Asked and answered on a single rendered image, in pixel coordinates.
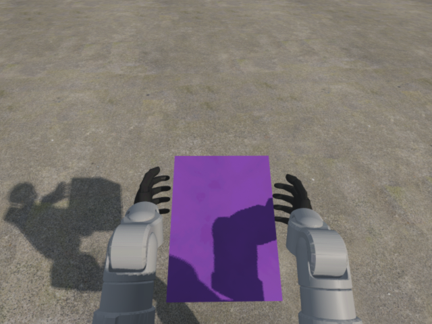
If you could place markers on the carton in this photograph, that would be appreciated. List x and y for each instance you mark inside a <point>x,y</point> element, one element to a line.
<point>223,244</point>

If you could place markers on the left robot hand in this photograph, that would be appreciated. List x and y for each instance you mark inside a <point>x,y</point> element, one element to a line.
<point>146,192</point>

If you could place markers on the right robot hand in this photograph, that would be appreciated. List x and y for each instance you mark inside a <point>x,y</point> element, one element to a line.
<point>298,200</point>

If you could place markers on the right robot forearm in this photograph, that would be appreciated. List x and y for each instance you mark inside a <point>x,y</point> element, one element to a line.
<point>323,270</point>

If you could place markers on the left robot forearm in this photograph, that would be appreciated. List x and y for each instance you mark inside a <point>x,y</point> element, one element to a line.
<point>130,268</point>

